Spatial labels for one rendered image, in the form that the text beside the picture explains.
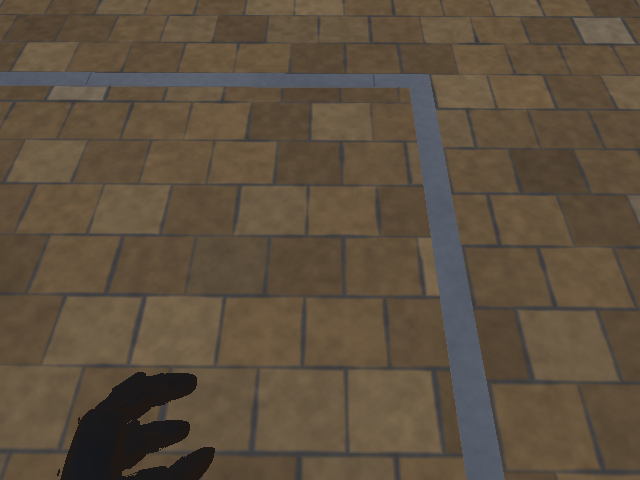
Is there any robot left hand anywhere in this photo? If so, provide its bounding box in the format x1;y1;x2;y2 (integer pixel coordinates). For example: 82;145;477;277
57;372;215;480

